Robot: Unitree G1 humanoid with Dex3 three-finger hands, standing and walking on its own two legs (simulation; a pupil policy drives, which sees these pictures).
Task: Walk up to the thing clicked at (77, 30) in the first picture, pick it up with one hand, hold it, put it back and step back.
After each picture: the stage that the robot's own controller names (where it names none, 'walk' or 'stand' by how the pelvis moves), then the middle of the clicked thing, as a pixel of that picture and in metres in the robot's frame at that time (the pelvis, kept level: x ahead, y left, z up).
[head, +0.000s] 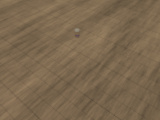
stand; (77, 33) +1.74 +0.13 -0.72
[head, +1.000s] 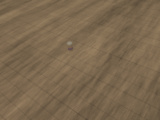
walk; (70, 46) +1.59 +0.33 -0.70
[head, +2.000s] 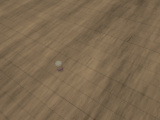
walk; (59, 66) +1.05 +0.39 -0.72
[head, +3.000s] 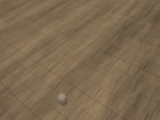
walk; (62, 99) +0.70 +0.31 -0.71
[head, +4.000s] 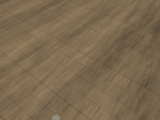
stand; out of the picture +0.47 +0.24 -0.69
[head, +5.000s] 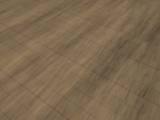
stand; out of the picture +0.40 +0.24 -0.72
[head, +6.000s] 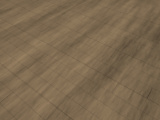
stand; out of the picture +0.40 +0.23 -0.72
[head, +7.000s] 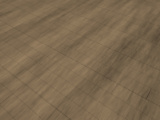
stand; out of the picture +0.41 +0.24 -0.73
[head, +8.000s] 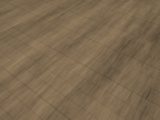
stand; out of the picture +0.40 +0.24 -0.73
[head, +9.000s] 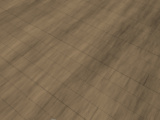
go down; out of the picture +0.41 +0.24 -0.71
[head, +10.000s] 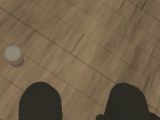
go down; (15, 57) +0.47 +0.29 -0.29
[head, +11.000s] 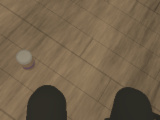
close in; (26, 60) +0.47 +0.29 -0.30
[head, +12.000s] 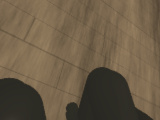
close in; out of the picture +0.45 +0.33 -0.22
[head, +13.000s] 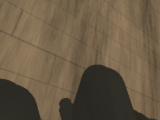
close; out of the picture +0.44 +0.34 -0.22
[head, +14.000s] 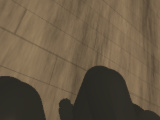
lift; out of the picture +0.41 +0.30 -0.23
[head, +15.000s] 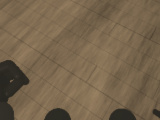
close; (60, 119) +0.28 +0.15 -0.50
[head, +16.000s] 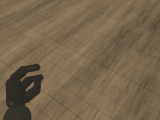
close; out of the picture +0.26 +0.10 -0.70
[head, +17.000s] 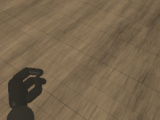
hold; out of the picture +0.28 +0.08 -0.70
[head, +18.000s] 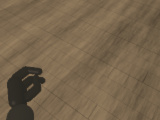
stand; out of the picture +0.29 +0.06 -0.69
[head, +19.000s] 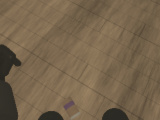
crouch; (70, 108) +0.33 +0.05 -0.51
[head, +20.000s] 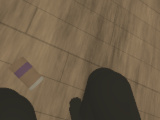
lower; (26, 73) +0.38 +0.09 -0.27
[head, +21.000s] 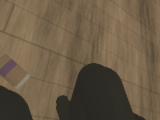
lower; (11, 71) +0.39 +0.09 -0.25
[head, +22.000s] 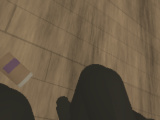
lower; (14, 69) +0.40 +0.09 -0.25
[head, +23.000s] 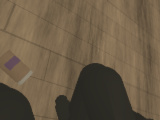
lower; (14, 67) +0.41 +0.08 -0.25
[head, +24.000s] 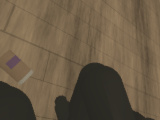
lower; (15, 67) +0.41 +0.08 -0.25
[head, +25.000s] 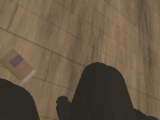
open; (17, 66) +0.41 +0.07 -0.25
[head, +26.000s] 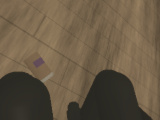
stand; (38, 67) +0.42 +0.06 -0.26
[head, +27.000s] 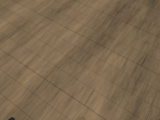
stand; out of the picture +0.33 +0.00 -0.61
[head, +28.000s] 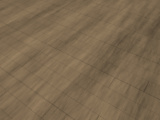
stand; out of the picture +0.32 -0.01 -0.69
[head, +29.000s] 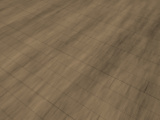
stand; out of the picture +0.32 -0.01 -0.69
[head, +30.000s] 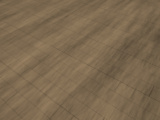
stand; out of the picture +0.34 -0.02 -0.74
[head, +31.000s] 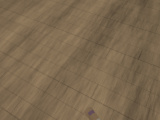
walk; (92, 115) +0.43 -0.01 -0.71
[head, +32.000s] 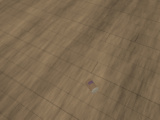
walk; (91, 85) +0.71 +0.01 -0.73
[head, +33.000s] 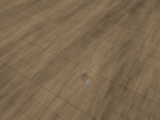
stand; (85, 78) +0.95 +0.00 -0.73
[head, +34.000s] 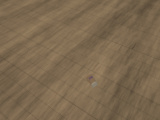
stand; (91, 80) +0.94 -0.03 -0.75
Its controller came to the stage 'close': yes
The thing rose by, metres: 0.02
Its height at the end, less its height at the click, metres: -0.02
